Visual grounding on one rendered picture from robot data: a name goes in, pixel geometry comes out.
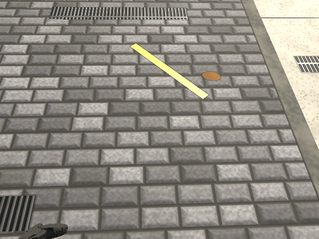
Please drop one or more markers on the robot left hand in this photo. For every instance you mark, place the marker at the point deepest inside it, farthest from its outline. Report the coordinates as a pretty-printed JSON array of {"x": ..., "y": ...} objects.
[{"x": 48, "y": 231}]

